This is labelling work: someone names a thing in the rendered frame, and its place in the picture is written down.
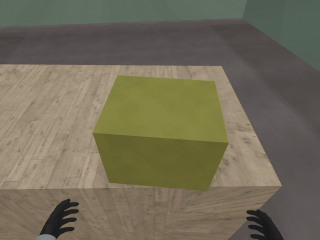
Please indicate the pedestal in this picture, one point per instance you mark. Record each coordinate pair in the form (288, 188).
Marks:
(48, 154)

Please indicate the left robot hand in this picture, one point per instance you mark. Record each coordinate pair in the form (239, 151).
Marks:
(55, 220)

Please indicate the carton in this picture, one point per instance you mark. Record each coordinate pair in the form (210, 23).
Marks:
(161, 132)

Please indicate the right robot hand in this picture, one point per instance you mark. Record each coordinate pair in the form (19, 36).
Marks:
(268, 228)

